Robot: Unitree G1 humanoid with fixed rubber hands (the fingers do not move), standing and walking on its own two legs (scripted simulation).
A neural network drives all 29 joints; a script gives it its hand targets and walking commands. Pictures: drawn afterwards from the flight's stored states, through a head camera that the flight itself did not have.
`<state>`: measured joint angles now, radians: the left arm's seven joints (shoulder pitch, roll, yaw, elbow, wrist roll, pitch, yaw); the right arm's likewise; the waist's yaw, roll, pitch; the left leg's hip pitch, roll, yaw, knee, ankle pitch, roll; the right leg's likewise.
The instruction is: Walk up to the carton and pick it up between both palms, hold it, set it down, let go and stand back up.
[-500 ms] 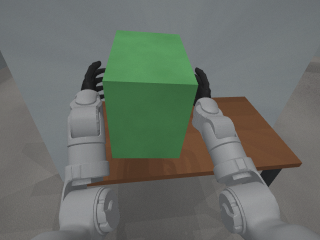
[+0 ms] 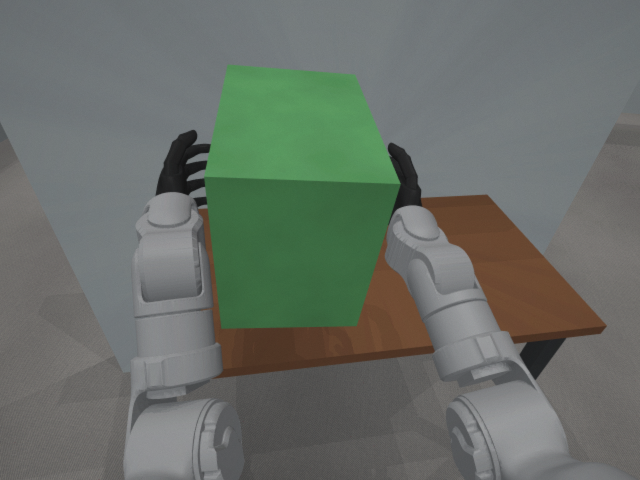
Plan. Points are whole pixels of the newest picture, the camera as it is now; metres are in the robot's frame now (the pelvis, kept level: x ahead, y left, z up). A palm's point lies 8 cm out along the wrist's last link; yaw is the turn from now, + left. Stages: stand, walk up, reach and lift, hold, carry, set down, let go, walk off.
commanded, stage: hold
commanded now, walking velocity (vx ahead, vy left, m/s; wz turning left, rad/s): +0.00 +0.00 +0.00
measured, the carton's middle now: (291, 194) +0.41 +0.01 +0.20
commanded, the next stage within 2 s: none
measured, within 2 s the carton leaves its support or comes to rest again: neither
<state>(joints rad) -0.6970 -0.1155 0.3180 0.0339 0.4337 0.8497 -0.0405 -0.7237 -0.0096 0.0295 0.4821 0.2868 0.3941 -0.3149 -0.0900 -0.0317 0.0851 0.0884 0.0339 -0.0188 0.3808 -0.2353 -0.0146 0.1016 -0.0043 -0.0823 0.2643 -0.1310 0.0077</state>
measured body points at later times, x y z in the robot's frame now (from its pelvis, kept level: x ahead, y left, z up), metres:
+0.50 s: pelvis -0.01 -0.01 +0.00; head -0.06 +0.01 +0.45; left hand +0.37 +0.14 +0.24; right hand +0.38 -0.13 +0.21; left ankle +0.00 +0.12 -0.75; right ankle +0.03 -0.12 -0.75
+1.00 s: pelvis +0.00 +0.00 +0.00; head -0.06 +0.03 +0.44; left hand +0.37 +0.14 +0.23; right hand +0.37 -0.12 +0.21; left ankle +0.00 +0.12 -0.75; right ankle +0.03 -0.12 -0.75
